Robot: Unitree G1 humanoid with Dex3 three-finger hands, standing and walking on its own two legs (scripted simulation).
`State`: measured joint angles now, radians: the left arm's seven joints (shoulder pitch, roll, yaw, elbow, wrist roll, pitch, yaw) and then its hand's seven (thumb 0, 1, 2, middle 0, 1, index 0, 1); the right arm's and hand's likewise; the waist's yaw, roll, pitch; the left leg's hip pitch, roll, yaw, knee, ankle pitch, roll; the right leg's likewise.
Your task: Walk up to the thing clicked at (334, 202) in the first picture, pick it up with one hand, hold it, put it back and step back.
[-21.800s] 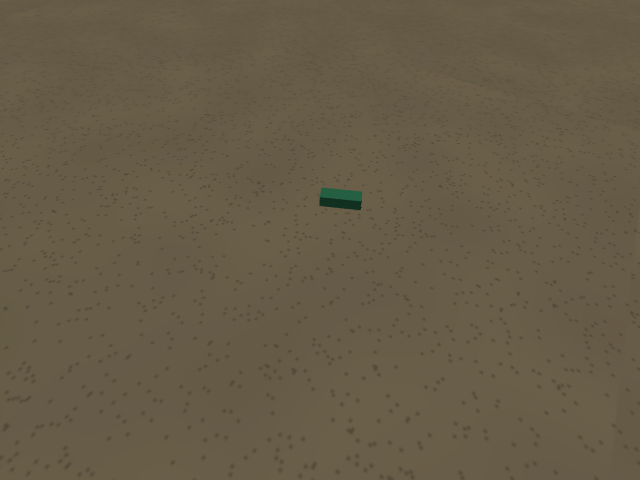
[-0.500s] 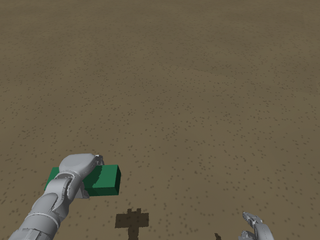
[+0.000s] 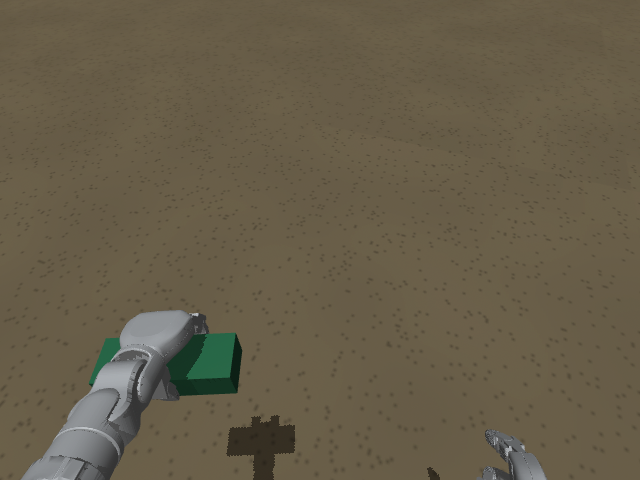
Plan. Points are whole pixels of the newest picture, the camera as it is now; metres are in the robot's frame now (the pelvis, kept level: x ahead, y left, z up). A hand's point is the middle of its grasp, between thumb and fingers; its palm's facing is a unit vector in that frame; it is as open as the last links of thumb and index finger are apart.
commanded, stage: crouch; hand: left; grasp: from above
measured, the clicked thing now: (171, 365) +0.30 +0.22 -0.08
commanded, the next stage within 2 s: lower in 1.82 s
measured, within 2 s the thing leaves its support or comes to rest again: neither
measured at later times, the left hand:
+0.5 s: hand (198, 385) +0.33 +0.23 -0.23, palm faces -0.41 +0.04 -0.91, open 9.8 cm
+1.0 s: hand (220, 403) +0.37 +0.24 -0.46, palm faces -0.45 +0.00 -0.89, open 9.9 cm
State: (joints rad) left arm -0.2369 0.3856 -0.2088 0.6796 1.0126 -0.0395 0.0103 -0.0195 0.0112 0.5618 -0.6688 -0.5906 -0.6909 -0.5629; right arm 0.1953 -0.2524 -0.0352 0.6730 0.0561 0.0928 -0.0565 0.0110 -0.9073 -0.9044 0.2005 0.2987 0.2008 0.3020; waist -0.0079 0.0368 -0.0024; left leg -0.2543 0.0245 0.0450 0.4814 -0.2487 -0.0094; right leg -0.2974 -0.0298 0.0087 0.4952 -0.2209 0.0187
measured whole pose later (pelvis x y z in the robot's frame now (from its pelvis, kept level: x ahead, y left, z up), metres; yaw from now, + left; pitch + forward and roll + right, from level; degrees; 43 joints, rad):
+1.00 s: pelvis -0.07 +0.01 -0.30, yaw +0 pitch +38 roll -4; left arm -0.81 0.54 0.01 1.28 1.23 -0.15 0.38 -0.02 0.01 0.56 -0.67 -0.60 -0.69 -0.58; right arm 0.18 -0.24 -0.03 0.75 -0.10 -0.07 0.05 0.01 -0.90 -0.90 0.20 0.30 0.20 0.30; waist -0.19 0.03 -0.18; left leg -1.94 0.01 -0.06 1.96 -0.68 -0.01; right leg -1.93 -0.04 -0.03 1.90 -0.63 0.02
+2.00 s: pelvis -0.08 +0.01 -0.43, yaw -3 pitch +35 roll -7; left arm -1.02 0.73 0.09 1.51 1.30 -0.21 0.41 -0.02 0.06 0.42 -0.74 -0.49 -0.76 -0.46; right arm 0.18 -0.28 0.05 0.75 -0.15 -0.08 0.14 0.00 -0.92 -0.91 0.20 0.30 0.20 0.30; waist -0.28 0.00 -0.04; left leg -2.27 0.00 -0.12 2.36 -0.71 -0.01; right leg -2.24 -0.03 -0.05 2.26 -0.63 0.03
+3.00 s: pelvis -0.08 +0.01 -0.47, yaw -8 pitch +30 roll -12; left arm -1.04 0.95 0.19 1.69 1.39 -0.26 0.57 -0.02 0.07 0.41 -0.74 -0.49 -0.77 -0.44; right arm 0.15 -0.33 0.19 0.71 -0.27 -0.16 0.22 0.00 -0.90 -0.90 0.20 0.30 0.20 0.30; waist -0.38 -0.09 0.11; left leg -2.36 0.00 -0.21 2.55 -0.73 -0.01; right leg -2.29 0.00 -0.12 2.38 -0.62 0.05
